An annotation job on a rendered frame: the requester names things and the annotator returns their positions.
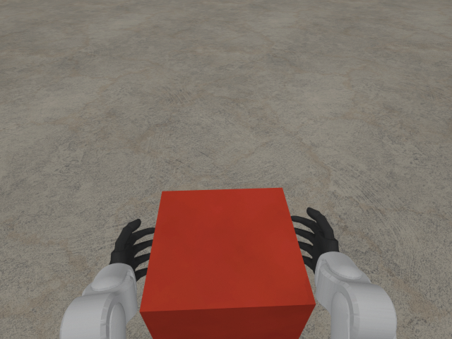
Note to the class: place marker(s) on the left robot forearm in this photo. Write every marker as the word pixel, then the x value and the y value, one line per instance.
pixel 106 306

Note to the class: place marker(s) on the right robot forearm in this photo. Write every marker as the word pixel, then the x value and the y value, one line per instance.
pixel 358 309

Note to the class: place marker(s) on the carton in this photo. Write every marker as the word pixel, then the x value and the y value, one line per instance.
pixel 226 264

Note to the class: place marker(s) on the robot right hand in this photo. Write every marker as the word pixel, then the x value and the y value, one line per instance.
pixel 323 239

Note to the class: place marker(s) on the robot left hand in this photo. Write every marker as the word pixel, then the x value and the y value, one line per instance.
pixel 125 250

